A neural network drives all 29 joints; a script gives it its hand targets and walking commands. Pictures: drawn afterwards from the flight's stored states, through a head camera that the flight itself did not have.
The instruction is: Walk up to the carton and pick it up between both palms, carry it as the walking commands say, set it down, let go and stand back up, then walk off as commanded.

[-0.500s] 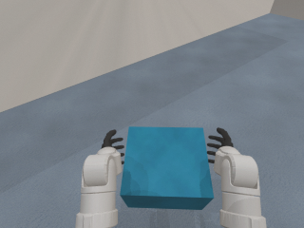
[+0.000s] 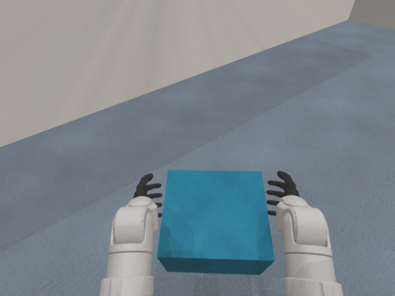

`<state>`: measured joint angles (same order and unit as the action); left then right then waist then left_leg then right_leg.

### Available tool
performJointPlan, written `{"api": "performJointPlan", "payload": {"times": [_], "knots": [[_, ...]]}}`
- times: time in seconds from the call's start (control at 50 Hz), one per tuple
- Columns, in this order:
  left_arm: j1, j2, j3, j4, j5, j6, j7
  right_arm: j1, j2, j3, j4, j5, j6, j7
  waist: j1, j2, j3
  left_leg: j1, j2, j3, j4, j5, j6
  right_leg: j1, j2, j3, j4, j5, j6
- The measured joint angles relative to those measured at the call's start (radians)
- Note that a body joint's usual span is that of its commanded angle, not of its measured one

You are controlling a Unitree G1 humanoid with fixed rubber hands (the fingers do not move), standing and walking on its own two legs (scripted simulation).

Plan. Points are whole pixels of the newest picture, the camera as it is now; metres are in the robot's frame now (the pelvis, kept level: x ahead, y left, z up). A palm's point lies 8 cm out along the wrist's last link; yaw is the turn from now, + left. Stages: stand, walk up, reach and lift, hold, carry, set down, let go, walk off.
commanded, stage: carry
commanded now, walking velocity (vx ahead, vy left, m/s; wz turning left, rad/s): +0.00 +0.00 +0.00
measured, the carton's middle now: (213, 222) +0.31 +0.00 -0.02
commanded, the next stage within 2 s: none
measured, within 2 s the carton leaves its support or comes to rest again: neither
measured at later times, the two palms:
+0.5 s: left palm (153, 175) +0.35 +0.13 +0.10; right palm (297, 186) +0.32 -0.16 +0.10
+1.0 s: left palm (227, 112) +0.60 -0.04 +0.08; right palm (338, 132) +0.50 -0.31 +0.09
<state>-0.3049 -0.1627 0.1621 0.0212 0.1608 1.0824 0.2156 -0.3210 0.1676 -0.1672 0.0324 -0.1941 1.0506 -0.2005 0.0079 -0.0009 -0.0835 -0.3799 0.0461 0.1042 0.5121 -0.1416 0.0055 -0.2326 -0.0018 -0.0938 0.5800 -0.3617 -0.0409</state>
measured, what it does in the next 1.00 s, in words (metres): walks ahead, turning right: right foot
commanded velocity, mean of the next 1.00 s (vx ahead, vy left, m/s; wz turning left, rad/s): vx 0.42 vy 0.00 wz -0.50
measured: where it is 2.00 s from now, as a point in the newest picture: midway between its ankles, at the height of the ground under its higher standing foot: (283, 217)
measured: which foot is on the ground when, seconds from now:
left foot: down 0.00-0.72, up 0.74-1.00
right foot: down 0.00-0.42, up 0.44-0.68, down 0.70-1.00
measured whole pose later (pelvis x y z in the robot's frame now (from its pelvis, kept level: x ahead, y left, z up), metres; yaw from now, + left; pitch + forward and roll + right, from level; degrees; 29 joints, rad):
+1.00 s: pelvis +0.27 -0.07 +0.01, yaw -22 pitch +4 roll +0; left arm -0.34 -0.17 0.16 -0.23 0.09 1.22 0.27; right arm -0.35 0.18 -0.17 -0.23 -0.14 1.20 -0.24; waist 0.02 0.00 0.00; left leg -0.47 0.09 0.16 0.53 -0.21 -0.07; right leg -0.10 0.00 -0.03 0.42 -0.37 -0.02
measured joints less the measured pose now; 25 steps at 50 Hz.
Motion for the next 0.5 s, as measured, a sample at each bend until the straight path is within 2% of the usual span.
{"api": "performJointPlan", "payload": {"times": [0.1,0.18,0.2,0.24,0.26,0.28,0.34,0.38,0.44,0.5], "knots": [[0.034,0.009,0.005,-0.018,0.011,-0.039,-0.071,0.034,-0.010,0.001,-0.019,-0.007,-0.039,0.066,0.000,0.000,0.002,-0.002,0.002,0.000,0.001,-0.001,-0.001,-0.001,0.001,0.000,-0.001,0.000,0.000],[0.072,0.017,-0.014,-0.069,0.004,-0.047,-0.104,0.071,-0.019,0.017,-0.068,0.001,-0.050,0.084,-0.001,0.001,0.003,-0.006,0.003,-0.001,0.006,-0.003,-0.001,-0.004,0.001,-0.002,0.001,-0.001,0.000],[0.089,0.020,-0.030,-0.113,-0.016,-0.030,-0.084,0.087,-0.022,0.032,-0.111,0.022,-0.032,0.064,0.000,0.001,0.006,-0.007,0.003,0.000,0.006,-0.004,-0.001,-0.004,0.001,-0.002,0.001,-0.001,0.000],[0.117,0.025,-0.076,-0.222,-0.069,0.032,0.001,0.113,-0.027,0.071,-0.215,0.073,0.028,-0.009,0.004,0.001,0.017,0.003,0.007,0.006,0.000,-0.005,-0.004,0.005,0.003,0.002,-0.010,0.003,-0.001],[0.120,0.026,-0.091,-0.250,-0.085,0.061,0.045,0.115,-0.027,0.079,-0.242,0.087,0.057,-0.025,0.006,-0.001,0.015,0.011,0.010,0.013,-0.004,-0.016,-0.008,0.014,0.004,0.005,-0.023,0.007,-0.002],[0.116,0.026,-0.093,-0.263,-0.095,0.089,0.063,0.111,-0.027,0.076,-0.249,0.093,0.081,-0.027,0.008,-0.005,0.009,0.019,0.013,0.022,-0.004,-0.044,-0.014,0.025,0.003,0.009,-0.038,0.011,-0.002],[0.086,0.020,-0.079,-0.228,-0.090,0.143,0.065,0.085,-0.022,0.052,-0.220,0.081,0.134,-0.021,0.012,-0.015,-0.023,0.048,0.019,0.053,-0.011,-0.120,-0.041,0.062,-0.002,0.023,-0.088,0.022,0.001],[0.059,0.015,-0.062,-0.184,-0.078,0.156,0.057,0.058,-0.016,0.030,-0.181,0.068,0.152,-0.018,0.011,-0.017,-0.041,0.069,0.022,0.073,-0.026,-0.107,-0.047,0.079,-0.004,0.036,-0.103,0.020,0.006],[0.027,0.010,-0.024,-0.139,-0.061,0.159,0.046,0.018,-0.006,0.015,-0.120,0.051,0.148,-0.016,0.012,-0.027,-0.062,0.096,0.020,0.115,-0.038,-0.053,-0.011,0.064,-0.018,0.067,-0.050,-0.028,0.013],[0.008,0.021,0.005,-0.136,-0.076,0.167,0.044,0.000,0.000,0.030,-0.107,0.049,0.148,-0.031,0.010,-0.017,-0.063,0.115,0.032,0.160,-0.042,-0.093,0.005,-0.039,-0.039,0.042,0.120,-0.097,0.018]]}}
